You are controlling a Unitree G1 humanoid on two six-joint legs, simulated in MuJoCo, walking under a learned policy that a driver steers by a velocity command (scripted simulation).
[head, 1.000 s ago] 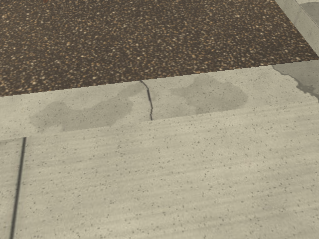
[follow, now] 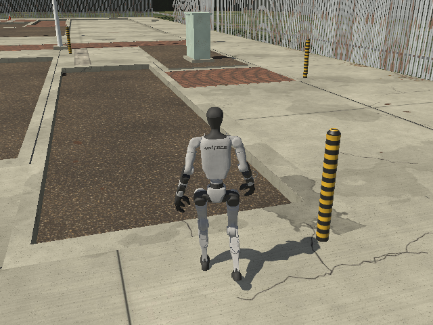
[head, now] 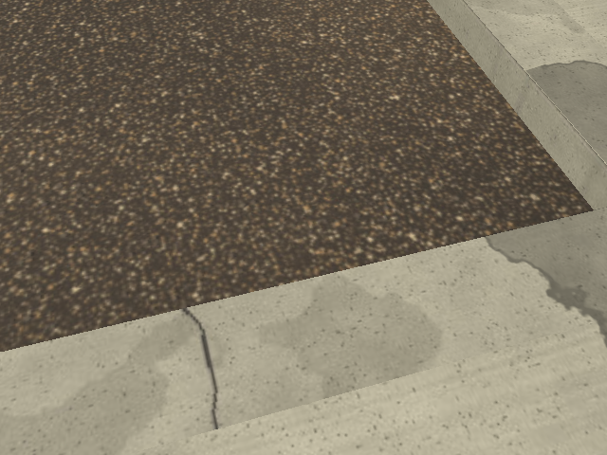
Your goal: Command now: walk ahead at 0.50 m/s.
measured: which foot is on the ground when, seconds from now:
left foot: down 0.00-0.50, up 0.52-1.00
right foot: up 0.00-0.46, down 0.48-1.00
